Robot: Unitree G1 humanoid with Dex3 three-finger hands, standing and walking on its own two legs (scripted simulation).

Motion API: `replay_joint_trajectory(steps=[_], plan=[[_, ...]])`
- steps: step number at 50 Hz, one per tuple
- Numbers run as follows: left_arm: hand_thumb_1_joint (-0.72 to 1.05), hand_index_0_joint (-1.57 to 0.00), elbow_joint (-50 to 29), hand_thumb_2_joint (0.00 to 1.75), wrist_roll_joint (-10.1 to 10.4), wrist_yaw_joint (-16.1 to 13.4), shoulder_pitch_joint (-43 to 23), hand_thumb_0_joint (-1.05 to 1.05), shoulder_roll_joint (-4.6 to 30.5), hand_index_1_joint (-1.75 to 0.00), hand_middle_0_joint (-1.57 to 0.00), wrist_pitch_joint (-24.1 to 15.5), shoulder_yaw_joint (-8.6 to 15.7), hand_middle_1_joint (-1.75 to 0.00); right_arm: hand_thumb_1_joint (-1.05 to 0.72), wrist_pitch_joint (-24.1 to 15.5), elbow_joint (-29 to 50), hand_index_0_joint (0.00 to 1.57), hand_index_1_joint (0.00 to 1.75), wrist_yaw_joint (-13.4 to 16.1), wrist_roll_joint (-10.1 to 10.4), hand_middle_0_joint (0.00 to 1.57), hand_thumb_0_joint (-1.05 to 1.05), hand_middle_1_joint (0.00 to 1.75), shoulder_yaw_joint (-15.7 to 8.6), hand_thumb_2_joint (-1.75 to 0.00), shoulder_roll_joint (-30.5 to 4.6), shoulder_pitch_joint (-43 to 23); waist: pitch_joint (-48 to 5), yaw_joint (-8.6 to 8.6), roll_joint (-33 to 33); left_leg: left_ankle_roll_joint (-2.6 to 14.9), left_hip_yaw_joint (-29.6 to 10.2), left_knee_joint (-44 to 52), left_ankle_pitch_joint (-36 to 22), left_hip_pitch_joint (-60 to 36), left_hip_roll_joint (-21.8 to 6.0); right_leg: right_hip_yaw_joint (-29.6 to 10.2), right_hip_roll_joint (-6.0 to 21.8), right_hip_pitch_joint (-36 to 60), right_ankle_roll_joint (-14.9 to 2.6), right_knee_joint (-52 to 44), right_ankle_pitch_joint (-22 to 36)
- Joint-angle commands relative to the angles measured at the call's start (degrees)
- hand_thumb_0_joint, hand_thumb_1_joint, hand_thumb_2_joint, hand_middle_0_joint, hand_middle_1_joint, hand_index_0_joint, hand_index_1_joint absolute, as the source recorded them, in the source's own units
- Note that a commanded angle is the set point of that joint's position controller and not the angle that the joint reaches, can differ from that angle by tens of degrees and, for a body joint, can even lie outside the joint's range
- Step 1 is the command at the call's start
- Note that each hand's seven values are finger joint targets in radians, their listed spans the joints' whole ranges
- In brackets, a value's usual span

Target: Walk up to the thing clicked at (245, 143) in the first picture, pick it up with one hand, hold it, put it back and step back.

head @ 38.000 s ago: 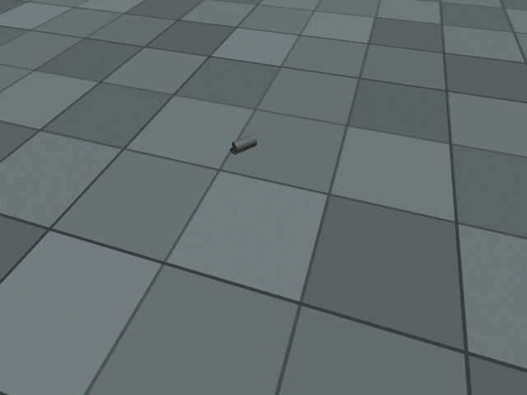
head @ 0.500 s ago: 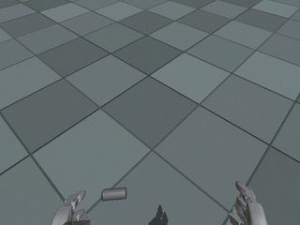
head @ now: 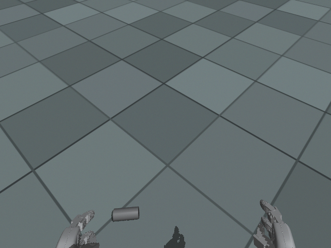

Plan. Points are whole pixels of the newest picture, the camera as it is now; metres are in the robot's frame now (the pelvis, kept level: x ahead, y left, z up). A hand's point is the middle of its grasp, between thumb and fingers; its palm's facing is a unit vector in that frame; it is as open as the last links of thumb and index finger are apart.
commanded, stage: home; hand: left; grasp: from above
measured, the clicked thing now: (126, 213) +0.43 +0.24 -0.68
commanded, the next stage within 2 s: stand in 0.10 s
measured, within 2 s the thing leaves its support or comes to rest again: neither
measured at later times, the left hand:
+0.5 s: hand out of the picture +0.10 +0.23 -0.10, palm faces +0.01 -0.94 -0.35, open 7.4 cm
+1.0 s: hand out of the picture +0.02 +0.24 -0.10, palm faces +0.04 -0.94 -0.33, open 7.4 cm
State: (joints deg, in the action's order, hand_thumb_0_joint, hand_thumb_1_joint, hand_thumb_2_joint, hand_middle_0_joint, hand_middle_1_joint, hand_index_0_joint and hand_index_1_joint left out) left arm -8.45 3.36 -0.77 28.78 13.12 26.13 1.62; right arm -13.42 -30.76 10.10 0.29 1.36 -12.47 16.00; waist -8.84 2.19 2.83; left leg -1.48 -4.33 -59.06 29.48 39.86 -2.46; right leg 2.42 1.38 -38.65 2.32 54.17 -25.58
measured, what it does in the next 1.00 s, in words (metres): rises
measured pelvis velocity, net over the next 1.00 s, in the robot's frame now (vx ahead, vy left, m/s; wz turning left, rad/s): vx -0.02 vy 0.00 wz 0.01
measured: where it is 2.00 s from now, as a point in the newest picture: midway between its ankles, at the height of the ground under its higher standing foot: outside the picture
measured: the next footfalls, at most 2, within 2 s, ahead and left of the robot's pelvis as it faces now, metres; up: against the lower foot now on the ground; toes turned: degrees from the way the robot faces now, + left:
none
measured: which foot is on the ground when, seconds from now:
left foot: down 0.00-1.00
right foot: down 0.00-1.00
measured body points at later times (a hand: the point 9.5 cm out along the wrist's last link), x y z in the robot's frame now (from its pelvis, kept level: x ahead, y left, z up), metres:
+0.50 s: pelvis -0.01 +0.00 +0.03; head +0.01 +0.00 +0.48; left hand +0.10 +0.28 -0.08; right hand +0.10 -0.29 -0.09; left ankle +0.00 +0.13 -0.68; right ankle +0.01 -0.15 -0.68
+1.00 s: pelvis -0.02 +0.00 +0.06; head -0.02 +0.00 +0.51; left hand +0.02 +0.29 -0.08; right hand +0.05 -0.27 -0.08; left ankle +0.00 +0.13 -0.68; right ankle +0.01 -0.15 -0.68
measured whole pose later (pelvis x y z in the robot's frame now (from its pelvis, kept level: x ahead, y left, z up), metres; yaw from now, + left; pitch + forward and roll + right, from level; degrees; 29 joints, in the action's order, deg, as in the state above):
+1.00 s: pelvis -0.02 +0.00 +0.06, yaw +0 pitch -5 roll +0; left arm 62.2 -1.7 -1.1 11.6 16.9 0.5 1.9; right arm 0.2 -60.7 1.0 -1.7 -2.3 -15.9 10.3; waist 3.9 -1.1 0.9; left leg -0.6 -1.7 -26.7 13.4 8.6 0.0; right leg 1.0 3.9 -9.2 2.9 25.5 -11.4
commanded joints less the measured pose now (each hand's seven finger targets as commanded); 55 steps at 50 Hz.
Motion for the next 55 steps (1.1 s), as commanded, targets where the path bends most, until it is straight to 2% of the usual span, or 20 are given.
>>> replay_joint_trajectory(steps=[1, 2, 9, 10, 11, 12, 13, 15, 16, 19, 21, 26, 27, 30, 33, 36, 42, 50, 54, 55], plan=[[0.9, -0.2, -11.9, 0.9, -0.5, -0.7, -1.7, 0.0, 5.7, -0.3, -0.2, -2.6, 3.7, -0.3, -0.9, -3.6, 9.4, 0.2, 0.3, 0.8, 0.1, 0.2, 0.0, 0.3, -3.0, -0.9, -7.4, -4.0, -4.6, 0.05, -0.1, 1.76, 1.8, 10.9, -10.0, -3.7, 2.1, 2.0, -2.1, 4.3, -1.87, -8.3, 6.9], [0.9, -0.2, -11.1, 0.9, -0.5, -0.8, -0.5, 0.0, 6.5, -0.3, -0.2, -2.5, 4.5, -0.3, -0.9, -3.6, 8.9, 0.2, 0.3, 0.8, 0.1, 0.2, 0.0, 0.3, -2.9, -0.9, -7.3, -3.7, -4.5, -0.3, 0.2, 1.72, 1.6, 10.9, -10.1, -3.5, 2.1, 1.9, -2.0, 4.3, -1.89, -8.1, 7.0], [0.9, -0.2, -11.3, 0.9, -0.2, -0.7, -0.8, 0.0, 5.4, -0.3, -0.2, -2.9, 3.4, -0.3, -0.9, -3.7, 9.0, 0.2, 0.3, 0.9, 0.1, 0.2, 0.0, 0.3, -3.2, -0.9, -7.4, -3.1, -6.8, 0.44, 1.1, 1.29, 1.2, 10.6, -13.7, -5.2, 1.6, 2.2, -2.4, 4.2, -2.16, -6.7, 9.5], [0.9, -0.2, 8.8, 0.9, -7.0, -3.0, -17.3, 0.0, 10.8, -0.3, -0.2, -14.9, 3.8, -0.3, -0.9, 2.8, -5.6, 0.2, 0.3, -2.5, -7.4, 0.2, 0.0, 0.3, -4.9, -0.9, -14.2, -7.0, 7.6, -4.58, -2.2, 4.51, -0.9, 15.9, -25.0, -6.6, -0.8, -1.6, 1.9, 14.5, -3.95, -7.8, 10.3], [0.9, -0.2, 19.2, 0.9, -7.6, -2.7, -11.7, 0.0, 11.2, -0.3, -0.2, -18.7, 4.6, -0.3, -0.9, 5.3, -5.7, 0.2, 0.3, -4.1, -7.3, 0.2, 0.0, 0.3, -5.9, -0.9, -14.8, -7.0, 2.6, -4.52, -3.9, 5.1, 0.9, 15.7, -23.8, -9.9, -0.1, -4.2, 2.1, 16.3, -6.05, -9.6, 9.2], [0.9, -0.2, 22.1, 0.9, -7.9, -2.5, -11.1, 0.0, 11.9, -0.3, -0.2, -20.5, 4.6, -0.3, -0.9, 6.4, -4.9, 0.2, 0.3, -5.3, -7.3, 0.2, 0.0, 0.3, -5.7, -0.9, -14.8, -6.7, 2.1, -3.79, -5.8, 5.24, 1.3, 15.2, -23.8, -12.2, 0.5, -5.6, 2.7, 14.9, -6.79, -10.2, 10.0], [0.9, -0.2, 23.5, 0.9, -7.7, -2.1, -12.9, 0.0, 12.2, -0.3, -0.2, -21.5, 4.0, -0.3, -0.9, 7.2, -4.7, 0.2, 0.3, -6.0, -7.4, 0.2, 0.0, 0.3, -5.7, -0.9, -14.9, -5.5, 2.9, -2.43, -3.3, 5.25, -0.4, 16.4, -21.5, -12.2, 0.3, -5.0, 1.7, 13.4, -6.46, -10.1, 8.8], [0.9, -0.2, 28.1, 0.9, -7.1, -1.6, -14.2, 0.0, 12.3, -0.3, -0.2, -23.2, 3.5, -0.3, -0.9, 7.8, -6.9, 0.2, 0.3, -7.8, -4.5, 0.2, 0.0, 0.3, -5.6, -0.9, -13.1, -6.1, 1.4, -3.46, -1.2, 5.26, -0.5, 18.6, -17.8, -15.5, 0.8, -5.0, 3.0, 17.1, -5.61, -10.6, 9.5], [0.9, -0.2, 30.4, 0.9, -6.9, -1.4, -14.3, 0.0, 12.1, -0.3, -0.2, -23.4, 3.7, -0.3, -0.9, 8.3, -7.6, 0.2, 0.3, -8.4, -3.7, 0.2, 0.0, 0.3, -5.8, -0.9, -12.9, -6.9, 2.6, -4.23, -4.2, 4.7, 0.6, 18.7, -16.1, -15.7, 1.3, -5.9, 3.5, 16.6, -5.61, -12.5, 8.4], [0.9, -0.2, 37.1, 0.9, -6.4, -1.5, -16.5, 0.0, 12.7, -0.3, -0.2, -24.4, 3.9, -0.3, -0.9, 9.3, -10.1, 0.2, 0.3, -9.1, -2.9, 0.2, 0.0, 0.3, -6.4, -0.9, -12.3, -6.9, 2.6, -3.53, -7.5, 4.19, 1.5, 18.1, -13.4, -17.1, 2.2, -8.1, 5.4, 17.5, -5.45, -18.0, 6.8], [0.9, -0.2, 40.4, 0.9, -6.4, -1.6, -18.7, 0.0, 12.9, -0.3, -0.2, -25.3, 4.0, -0.3, -0.9, 9.9, -12.2, 0.2, 0.3, -9.2, -3.3, 0.2, 0.0, 0.3, -6.5, -0.9, -12.5, -5.8, 3.1, -2.68, -5.7, 4.43, 0.7, 20.2, -15.0, -19.6, 1.4, -7.7, 5.4, 17.8, -4.81, -17.9, 9.9], [0.9, -0.2, 48.5, 0.9, -6.0, -1.7, -18.5, 0.0, 12.7, -0.3, -0.2, -26.5, 3.9, -0.3, -0.9, 10.8, -15.5, 0.2, 0.3, -9.0, -3.3, 0.2, 0.0, 0.3, -6.9, -0.9, -13.2, -6.6, 6.9, -3.36, -2.7, 4.76, -1.9, 25.6, -15.8, -20.6, -0.3, -5.1, 3.9, 20.2, -3.92, -20.1, 10.5], [0.9, -0.2, 50.1, 0.9, -5.9, -1.7, -18.0, 0.0, 12.6, -0.3, -0.2, -26.7, 4.0, -0.3, -0.9, 11.0, -16.1, 0.2, 0.3, -8.9, -3.3, 0.2, 0.0, 0.3, -7.0, -0.9, -13.3, -6.6, 5.8, -3.5, -2.1, 4.65, -1.9, 25.5, -17.9, -21.6, -0.4, -4.8, 4.1, 22.0, -3.81, -20.2, 13.4], [0.9, -0.2, 54.1, 0.9, -5.7, -1.7, -18.1, 0.0, 13.6, -0.3, -0.2, -26.9, 3.9, -0.3, -0.9, 11.6, -18.4, 0.2, 0.3, -8.5, -2.8, 0.2, 0.0, 0.3, -6.9, -0.9, -13.5, -5.9, 8.3, -3.15, -4.3, 4.15, -1.4, 27.7, -17.0, -21.9, 0.0, -6.0, 4.9, 23.4, -4.04, -24.3, 12.4], [0.9, -0.2, 57.8, 0.9, -5.3, -1.6, -17.2, 0.0, 13.0, -0.3, -0.2, -26.8, 3.4, -0.3, -0.9, 11.7, -20.7, 0.2, 0.3, -8.3, -2.6, 0.2, 0.0, 0.3, -6.8, -0.9, -14.4, -5.7, 8.5, -3.54, -1.0, 4.0, -2.9, 31.2, -17.6, -24.1, -1.5, -4.8, 4.3, 25.7, -3.69, -25.8, 13.5], [0.9, -0.2, 60.5, 0.9, -5.2, -1.7, -18.2, 0.0, 13.6, -0.3, -0.2, -26.8, 3.3, -0.3, -0.9, 11.7, -22.2, 0.2, 0.3, -8.1, -2.3, 0.2, 0.0, 0.3, -6.5, -0.9, -14.4, -5.7, 8.3, -3.03, -1.4, 3.53, -2.6, 33.4, -19.5, -26.3, -1.7, -4.9, 4.6, 27.5, -3.46, -27.7, 15.7], [0.9, -0.2, 65.2, 0.9, -5.1, -1.4, -18.4, 0.0, 13.1, -0.3, -0.2, -26.3, 2.8, -0.3, -0.9, 12.0, -24.8, 0.2, 0.3, -8.0, -2.2, 0.2, 0.0, 0.3, -6.2, -0.9, -15.3, -6.8, 12.4, -3.47, 1.6, 3.14, -5.0, 42.0, -10.6, -24.0, -3.2, -3.3, 3.6, 30.5, -2.46, -29.7, 13.3], [0.9, -0.2, 68.3, 0.9, -5.3, -1.4, -19.3, 0.0, 13.9, -0.3, -0.2, -27.0, 2.4, -0.3, -0.9, 12.1, -27.1, 0.2, 0.3, -8.4, -1.9, 0.2, 0.0, 0.3, -5.9, -0.9, -14.5, -7.1, 11.8, -2.93, -2.5, 2.71, -2.7, 40.4, -16.6, -29.0, -2.4, -4.6, 5.1, 30.4, -2.48, -34.3, 13.4], [0.9, -0.2, 69.1, 0.9, -5.2, -1.3, -20.0, 0.0, 14.8, -0.3, -0.2, -27.0, 2.3, -0.3, -0.9, 12.7, -27.7, 0.2, 0.3, -8.7, -1.8, 0.2, 0.0, 0.3, -5.8, -0.9, -14.5, -7.3, 13.8, -2.61, -4.8, 2.58, -2.0, 40.4, -14.4, -29.2, -1.8, -5.5, 5.2, 28.0, -2.31, -36.9, 8.3], [0.9, -0.2, 69.0, 0.9, -5.0, -1.3, -20.6, 0.0, 15.0, -0.3, -0.2, -27.1, 2.4, -0.3, -0.9, 12.6, -27.9, 0.2, 0.3, -8.7, -1.8, 0.2, 0.0, 0.3, -5.7, -0.9, -14.7, -6.9, 12.0, -2.36, -3.6, 2.74, -1.7, 40.4, -16.0, -30.3, -2.2, -5.7, 5.5, 29.3, -2.5, -36.6, 10.8]])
